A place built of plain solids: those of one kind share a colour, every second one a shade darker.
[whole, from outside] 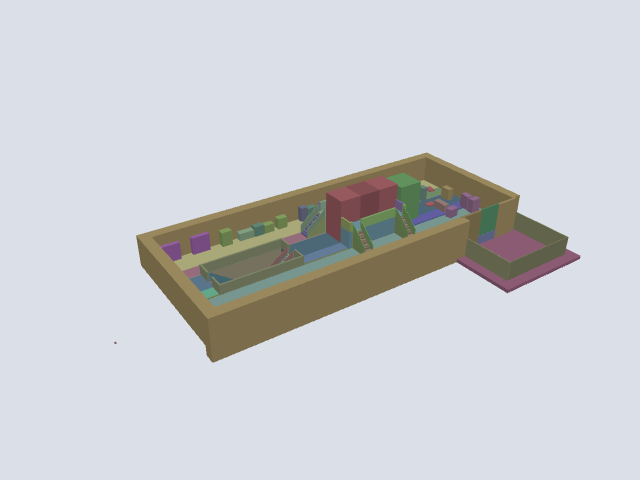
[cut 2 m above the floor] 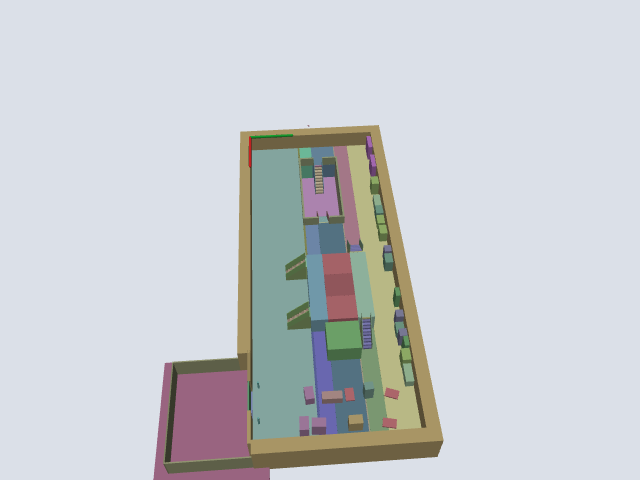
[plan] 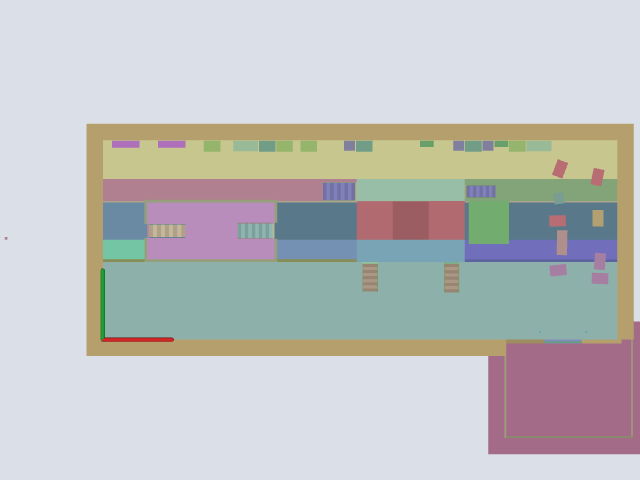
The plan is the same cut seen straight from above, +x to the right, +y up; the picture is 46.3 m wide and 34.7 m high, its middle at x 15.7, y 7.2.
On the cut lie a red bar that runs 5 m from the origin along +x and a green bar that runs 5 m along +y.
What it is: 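A newspaper printing works; a press hall with its printing units in a row, railed galleries along them reached by steep steel stairs, a reel room sunk beside the press with a steep flight down at each end, and a mailroom with shut dock doors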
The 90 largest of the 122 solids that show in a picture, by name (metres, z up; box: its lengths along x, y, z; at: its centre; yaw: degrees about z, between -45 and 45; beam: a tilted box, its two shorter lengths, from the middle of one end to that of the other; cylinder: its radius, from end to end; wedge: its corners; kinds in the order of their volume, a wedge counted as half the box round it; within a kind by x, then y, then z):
{
 "wall_metal_1": {"box": [1.2, 16.8, 3.6], "at": [-0.59, 7.21, 1.4]},
 "wall_metal_2": {"box": [30.35, 1.2, 4.7], "at": [13.99, -0.59, 0.85]},
 "wall_metal_3": {"box": [39.58, 1.2, 3.6], "at": [18.6, 15.01, 1.4]},
 "wall_metal_4": {"box": [3.06, 0.3, 4.7], "at": [30.39, -0.14, 0.85]},
 "wall_metal_5": {"box": [2.87, 0.3, 4.7], "at": [36.06, -0.14, 0.85]},
 "wall_metal_6": {"box": [1.2, 15.6, 4.7], "at": [37.79, 7.81, 0.85]},
 "floor_hall0a_concrete_1": {"box": [37.18, 5.6, 2.44], "at": [18.6, 2.81, -1.22]},
 "floor_hall3b_concrete_1": {"box": [24.78, 2.7, 2.44], "at": [24.8, 8.56, -1.22]},
 "press_unit_metal_1": {"box": [2.6, 2.8, 5.05], "at": [19.66, 8.61, 2.48]},
 "press_unit_metal_2": {"box": [2.6, 2.8, 5.05], "at": [22.26, 8.61, 2.48]},
 "press_unit_metal_3": {"box": [2.6, 2.8, 5.05], "at": [24.86, 8.61, 2.48]},
 "floor_hall5a_concrete_1": {"box": [18.35, 1.6, 2.44], "at": [9.19, 10.81, -1.22]},
 "yard_yard_asphalt_1": {"box": [11.63, 9.6, 0.4], "at": [33.68, -3.49, -1.3]},
 "press_folder_metal_1": {"box": [2.9, 3.1, 4.65], "at": [27.91, 8.46, 2.27]},
 "floor_hall6a_concrete_1": {"box": [37.18, 2.8, 0.4], "at": [18.6, 13.01, -0.2]},
 "floor_galan_metal_1": {"box": [7.8, 1.6, 2.45], "at": [22.26, 10.81, 0.82]},
 "floor_galas_metal_1": {"box": [7.8, 1.6, 2.45], "at": [22.26, 6.41, 0.82]},
 "floor_hall3a_concrete_1": {"box": [3.2, 2.7, 2.44], "at": [1.61, 8.56, -1.22]},
 "floor_hall2b_concrete_1": {"box": [5.95, 1.4, 2.44], "at": [15.39, 6.51, -1.22]},
 "floor_reela_concrete_1": {"box": [9.2, 4.1, 0.4], "at": [7.81, 7.86, -2.25]},
 "floor_hall2a_concrete_1": {"box": [3.2, 1.4, 2.44], "at": [1.61, 6.51, -1.22]},
 "floor_hall4a_concrete_1": {"box": [37.18, 0.1, 2.44], "at": [18.6, 9.96, -1.22]},
 "floor_hall1a_concrete_1": {"box": [18.35, 0.2, 2.44], "at": [9.19, 5.71, -1.22]},
 "fence_metal_1": {"box": [0.12, 7.12, 2.6], "at": [29.1, -3.55, -0.2]},
 "fence_metal_2": {"box": [9.27, 0.12, 2.6], "at": [33.68, -7.05, -0.2]},
 "fence_metal_3": {"box": [0.12, 7.24, 2.6], "at": [38.25, -3.49, -0.2]},
 "floor_hall5b_concrete_1": {"box": [11.03, 1.6, 0.4], "at": [31.68, 10.81, -0.2]},
 "floor_hall2c_concrete_1": {"box": [11.03, 1.4, 0.4], "at": [31.68, 6.51, -0.2]},
 "rail_reela_1": {"box": [0.2, 1.55, 1.1], "at": [3.11, 6.59, 0.55]},
 "rail_reela_2": {"box": [0.2, 1.55, 1.1], "at": [3.11, 9.14, 0.55]},
 "rail_reela_3": {"box": [9.6, 0.2, 1.1], "at": [7.81, 5.71, 0.55]},
 "rail_reela_4": {"box": [9.6, 0.2, 1.1], "at": [7.81, 10.01, 0.55]},
 "rail_reela_5": {"box": [0.2, 1.47, 1.1], "at": [12.51, 6.55, 0.55]},
 "rail_reela_6": {"box": [0.2, 1.47, 1.1], "at": [12.51, 9.17, 0.55]},
 "pallets_1": {"box": [1.2, 0.8, 1.7], "at": [7.9, 13.97, 0.85]},
 "pallets_2": {"box": [1.2, 0.8, 0.98], "at": [13.14, 13.97, 0.49]},
 "pallets_3": {"box": [1.2, 0.8, 1.3], "at": [14.89, 13.97, 0.65]},
 "pallets_4": {"box": [1.2, 0.8, 1.45], "at": [29.97, 13.97, 0.72]},
 "load_cartons_mail_1": {"box": [1.2, 0.8, 1.05], "at": [32.92, 5.01, 0.53], "yaw": 5.4},
 "load_cartons_mail_2": {"box": [1.2, 0.8, 1.71], "at": [35.94, 4.42, 0.85], "yaw": -1.8},
 "load_cartons_mail_3": {"box": [0.8, 1.2, 1.67], "at": [35.94, 5.65, 0.83], "yaw": -4.5},
 "shelf_1": {"box": [2.0, 0.5, 1.96], "at": [1.66, 14.12, 0.98]},
 "shelf_2": {"box": [2.0, 0.5, 1.98], "at": [4.98, 14.12, 0.99]},
 "load_cartons_1": {"box": [1.2, 0.8, 1.18], "at": [11.88, 13.97, 0.59]},
 "load_cartons_2": {"box": [1.2, 0.8, 1.46], "at": [18.89, 13.97, 0.73]},
 "load_cartons_3": {"box": [1.2, 0.8, 0.87], "at": [26.79, 13.97, 0.44]},
 "cage_1": {"box": [0.8, 0.72, 1.71], "at": [17.83, 14.01, 0.85]},
 "cage_2": {"box": [0.8, 0.72, 1.67], "at": [25.73, 14.01, 0.84]},
 "cage_3": {"box": [0.8, 0.72, 1.74], "at": [27.85, 14.01, 0.87]},
 "step_galan_1": {"box": [0.26, 1.24, 0.87], "at": [16.82, 10.71, 0.39]},
 "step_galan_2": {"box": [0.26, 1.24, 1.07], "at": [17.08, 10.71, 0.49]},
 "step_galan_3": {"box": [0.26, 1.24, 1.28], "at": [17.34, 10.71, 0.59]},
 "step_galan_4": {"box": [0.26, 1.24, 1.49], "at": [17.6, 10.71, 0.69]},
 "step_galan_5": {"box": [0.26, 1.24, 1.69], "at": [17.85, 10.71, 0.8]},
 "step_galan_6": {"box": [0.26, 1.24, 1.9], "at": [18.11, 10.71, 0.9]},
 "step_galan_7": {"box": [0.25, 0.81, 1.07], "at": [27.33, 10.71, 0.49]},
 "step_reelab_1": {"box": [0.28, 1.06, 0.79], "at": [10.65, 7.86, -1.7]},
 "step_reelab_2": {"box": [0.28, 1.06, 0.98], "at": [10.9, 7.86, -1.61]},
 "step_reelab_3": {"box": [0.28, 1.06, 1.17], "at": [11.15, 7.86, -1.51]},
 "step_reelab_4": {"box": [0.28, 1.06, 1.35], "at": [11.4, 7.86, -1.42]},
 "step_reelab_5": {"box": [0.28, 1.06, 1.54], "at": [11.65, 7.86, -1.33]},
 "step_reelab_6": {"box": [0.28, 1.06, 1.72], "at": [11.9, 7.86, -1.23]},
 "step_reelab_7": {"box": [0.28, 1.06, 1.91], "at": [12.15, 7.86, -1.14]},
 "bench_1": {"box": [1.8, 0.75, 0.9], "at": [10.32, 14.0, 0.45]},
 "bench_2": {"box": [1.8, 0.75, 0.9], "at": [31.53, 14.0, 0.45]},
 "step_galas_1": {"box": [1.04, 0.24, 0.87], "at": [19.33, 4.26, 0.39]},
 "step_galas_2": {"box": [1.04, 0.24, 1.07], "at": [19.33, 4.49, 0.49]},
 "step_galas_3": {"box": [1.04, 0.24, 1.28], "at": [19.33, 4.71, 0.59]},
 "step_galas_4": {"box": [1.04, 0.24, 1.49], "at": [19.33, 4.93, 0.69]},
 "step_galas_5": {"box": [1.04, 0.24, 1.69], "at": [19.33, 5.15, 0.8]},
 "step_galas_6": {"box": [1.04, 0.24, 1.9], "at": [19.33, 5.37, 0.9]},
 "step_galas_7": {"box": [1.0, 0.26, 1.28], "at": [25.21, 4.68, 0.59]},
 "step_reelaa_1": {"box": [0.29, 0.91, 1.89], "at": [3.48, 7.86, -1.15]},
 "step_reelaa_2": {"box": [0.29, 0.91, 1.69], "at": [3.77, 7.86, -1.25]},
 "step_reelaa_3": {"box": [0.29, 0.91, 1.48], "at": [4.06, 7.86, -1.35]},
 "step_reelaa_4": {"box": [0.29, 0.91, 1.28], "at": [4.35, 7.86, -1.46]},
 "step_reelaa_5": {"box": [0.29, 0.91, 1.07], "at": [4.64, 7.86, -1.56]},
 "step_reelaa_6": {"box": [0.29, 0.91, 0.87], "at": [4.93, 7.86, -1.66]},
 "rail_galan_1": {"box": [7.8, 0.2, 1.1], "at": [22.26, 11.51, 2.6]},
 "cabinet_1": {"box": [1.0, 0.45, 1.94], "at": [23.43, 14.15, 0.97]},
 "cabinet_2": {"box": [1.0, 0.45, 1.81], "at": [28.81, 14.15, 0.91]},
 "pallets_mail_1": {"box": [0.8, 1.2, 1.44], "at": [35.8, 8.77, 0.72], "yaw": 0.3},
 "floor_sill_concrete_1": {"box": [2.7, 0.3, 1.5], "at": [33.28, -0.14, -0.75]},
 "bench_mail_1": {"box": [0.75, 1.8, 0.89], "at": [33.2, 7.01, 0.45], "yaw": -1.0},
 "shutter_metal_1": {"box": [2.7, 0.12, 3.3], "at": [33.28, -0.19, 1.65]},
 "rail_galas_1": {"box": [4.77, 0.2, 1.1], "at": [22.28, 5.71, 2.6]},
 "cage_mail_1": {"box": [0.72, 0.8, 1.73], "at": [32.97, 10.21, 0.87], "yaw": 5.2},
 "floor_hall1b_concrete_1": {"box": [11.03, 0.2, 0.4], "at": [31.68, 5.71, -0.2]},
 "rail_galase_1": {"box": [0.2, 1.6, 1.1], "at": [26.06, 6.41, 2.6]},
 "rail_galasw_1": {"box": [0.2, 1.6, 1.1], "at": [18.46, 6.41, 2.6]}
}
